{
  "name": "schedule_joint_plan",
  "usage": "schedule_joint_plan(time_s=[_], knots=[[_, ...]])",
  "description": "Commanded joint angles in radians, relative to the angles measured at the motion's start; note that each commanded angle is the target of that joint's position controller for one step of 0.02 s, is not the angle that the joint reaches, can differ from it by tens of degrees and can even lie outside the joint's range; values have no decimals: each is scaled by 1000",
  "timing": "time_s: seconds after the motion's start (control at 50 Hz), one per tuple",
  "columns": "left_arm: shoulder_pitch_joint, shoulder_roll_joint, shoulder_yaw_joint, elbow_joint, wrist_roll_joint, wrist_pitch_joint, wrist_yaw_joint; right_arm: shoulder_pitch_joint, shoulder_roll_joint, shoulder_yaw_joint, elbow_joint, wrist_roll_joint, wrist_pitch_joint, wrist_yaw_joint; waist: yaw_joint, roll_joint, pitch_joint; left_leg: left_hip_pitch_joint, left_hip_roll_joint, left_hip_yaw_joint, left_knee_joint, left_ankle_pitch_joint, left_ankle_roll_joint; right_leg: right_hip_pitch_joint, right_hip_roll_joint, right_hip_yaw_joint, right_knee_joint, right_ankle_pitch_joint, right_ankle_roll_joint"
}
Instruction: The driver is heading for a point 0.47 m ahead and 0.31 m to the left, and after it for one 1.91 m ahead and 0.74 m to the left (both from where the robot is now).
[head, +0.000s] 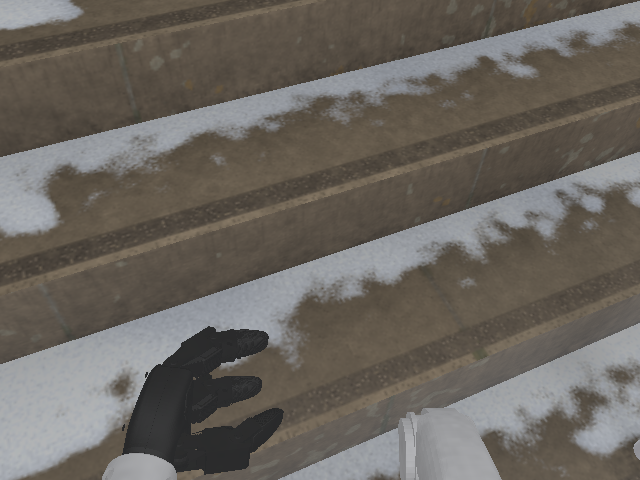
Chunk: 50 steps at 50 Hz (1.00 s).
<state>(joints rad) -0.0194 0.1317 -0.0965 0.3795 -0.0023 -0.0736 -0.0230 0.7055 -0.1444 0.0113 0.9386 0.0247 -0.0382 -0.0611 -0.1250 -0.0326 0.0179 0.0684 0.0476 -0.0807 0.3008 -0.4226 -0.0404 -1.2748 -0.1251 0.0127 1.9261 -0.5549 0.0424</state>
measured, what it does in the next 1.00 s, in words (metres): climbs, turning left: right foot 0.16 m higher, then left foot 0.17 m higher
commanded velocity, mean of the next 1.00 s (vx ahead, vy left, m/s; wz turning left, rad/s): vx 0.65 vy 0.00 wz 0.86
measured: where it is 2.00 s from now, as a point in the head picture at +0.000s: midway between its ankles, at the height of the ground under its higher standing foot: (155, 204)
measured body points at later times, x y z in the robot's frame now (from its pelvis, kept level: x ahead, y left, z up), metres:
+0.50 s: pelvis +0.36 -0.04 +0.19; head +0.38 -0.03 +0.64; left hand +0.28 +0.21 +0.05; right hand +0.67 -0.13 +0.16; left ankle +0.49 +0.04 -0.39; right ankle +0.27 -0.19 -0.53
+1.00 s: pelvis +0.64 +0.02 +0.36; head +0.62 +0.08 +0.81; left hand +0.74 +0.31 +0.33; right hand +0.77 -0.14 +0.25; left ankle +0.50 +0.02 -0.39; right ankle +0.85 +0.04 -0.21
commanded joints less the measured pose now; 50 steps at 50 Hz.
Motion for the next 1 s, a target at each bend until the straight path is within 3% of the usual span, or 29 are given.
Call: schedule_joint_plan(time_s=[0.02,0.04,0.06,0.08,0.1,0.12,0.14,0.18,0.2,0.22,0.26,0.34,0.4,0.42,0.44,0.48,0.5,0.52,0.54,0.56,0.6,0.64,0.68,0.74,0.82,0.88,0.92,0.96,1.0], knots=[[-334,-21,-51,-275,27,-72,-37,-68,-177,-30,-52,27,21,-23,85,76,89,-476,168,-151,-373,370,209,461,-29,-160,-594,193,-23],[-292,-32,-30,-270,24,-75,-31,-16,-210,-32,-25,32,3,-11,104,214,-63,-590,172,-130,-335,813,200,916,32,-164,-615,222,-24],[49,126,62,-195,-18,-69,-4,-111,-329,-35,-21,-36,-40,28,321,371,-253,-489,164,-60,-84,1743,196,1264,168,-210,-563,154,-46],[344,263,133,-128,-25,-39,30,-191,-465,-85,-38,-35,-64,40,501,449,-355,-440,184,-114,214,1985,131,1404,136,-19,-738,98,-83],[546,407,192,-20,4,-16,49,-253,-423,-103,-103,-20,-74,25,530,157,-507,-508,105,-210,576,1451,107,1561,6,365,-1011,-73,-116],[648,478,192,107,46,-26,47,-210,-210,-71,-174,-6,-97,48,375,-553,-680,-622,-119,-258,1029,309,132,1624,-275,927,-1504,-184,-137],[526,370,163,91,32,-25,50,-196,-170,-78,-149,13,-100,79,298,-383,-602,-709,-112,-295,1366,268,113,1505,-340,1089,-1669,-307,-154],[385,220,140,223,-4,-4,32,-470,-52,-52,-282,9,-60,77,224,-123,-141,-911,-23,-100,1546,287,135,1184,-304,714,-1644,-282,-166],[317,71,100,289,24,-1,21,-507,-35,-38,-313,-4,-41,88,163,-68,5,-948,8,-56,1687,300,161,979,-290,519,-1545,-73,-173],[279,-22,78,335,46,2,19,-475,-35,-32,-319,13,-20,107,107,-67,51,-928,26,-62,1753,272,172,895,-262,321,-1524,141,-145],[300,-54,85,422,25,4,21,-423,9,-9,-319,23,13,113,61,-15,93,-1036,17,-56,1755,252,197,952,-200,25,-1534,422,-76],[199,81,100,435,72,38,71,-587,-3,14,-436,-11,60,82,17,-44,152,-1143,-51,113,1738,123,118,959,-181,-278,-1657,905,-88],[201,200,111,414,58,76,110,-654,-86,15,-532,0,68,80,-22,-3,135,-1224,-31,172,1531,72,105,1056,-125,-368,-1679,910,-82],[114,333,136,375,49,89,125,-580,-92,22,-535,-3,60,94,-105,-15,33,-868,-32,235,1172,86,134,929,-43,-475,-1670,1036,-77],[259,401,159,376,27,77,137,-596,-142,-2,-526,-20,58,97,-45,-18,-99,-584,-123,307,1068,104,129,935,-64,-405,-1625,1276,-131],[117,513,188,316,-3,66,100,-272,-300,-90,-420,-25,57,94,-171,-129,-351,-267,-144,277,1058,74,158,1112,-177,-322,-1322,1972,-188],[103,429,170,286,-28,55,85,-158,-372,-125,-371,-11,60,85,-170,-99,-379,-133,-177,189,771,94,199,1101,-162,-265,-1088,1792,-177],[189,249,135,303,-36,40,62,-285,-376,-130,-364,-4,68,70,-20,118,-170,-156,-154,-114,395,250,286,889,12,-154,-775,525,-91],[238,239,131,217,23,19,30,-478,-430,-128,-456,-73,55,46,115,390,-281,-164,55,-903,68,176,433,616,287,90,-263,222,-31],[270,236,135,202,30,-14,-8,-510,-345,-93,-495,-80,31,50,130,245,-340,-182,121,-1069,-48,-242,398,533,241,254,-105,272,-69],[121,149,111,144,56,-37,-22,-354,-222,-70,-384,-23,-5,71,144,-46,-69,-384,57,-963,-42,-571,276,392,202,204,-81,373,-121],[98,96,84,128,71,-32,-32,-299,-131,-46,-284,-13,-26,75,166,-5,-34,-437,-51,-749,33,-441,252,317,177,177,107,362,-146],[124,21,46,121,66,-35,-25,-275,-123,-38,-247,2,-35,80,173,-13,-48,-407,-109,-528,79,-217,230,230,141,135,161,390,-156],[50,41,41,113,60,-55,3,-283,-97,-22,-252,-5,-37,87,156,-105,-28,-479,-120,-450,56,-88,257,247,98,61,-132,442,-118],[-59,-88,-7,41,34,-53,6,-121,-91,-7,-171,-22,-17,97,90,157,58,-334,-49,-619,72,-160,328,-189,137,20,376,241,-90],[-233,-103,-26,-42,55,-71,17,-84,-60,-5,-153,-2,0,94,50,159,73,-384,-62,-632,1,-140,326,-163,123,-30,57,280,-51],[-345,-76,-30,-100,38,-82,35,-115,-75,-17,-171,10,19,53,35,192,53,-497,-15,-640,-184,-81,370,77,113,-109,-273,190,-23],[-229,-1,23,-74,34,-76,55,-276,-144,-44,-216,10,6,32,144,297,-82,-628,-21,-497,-209,502,320,685,156,-192,-600,166,-46],[94,142,123,-10,1,-57,76,-332,-278,-84,-207,14,4,14,340,400,-327,-365,-23,-472,141,1442,222,1051,210,-63,-821,-9,-62]])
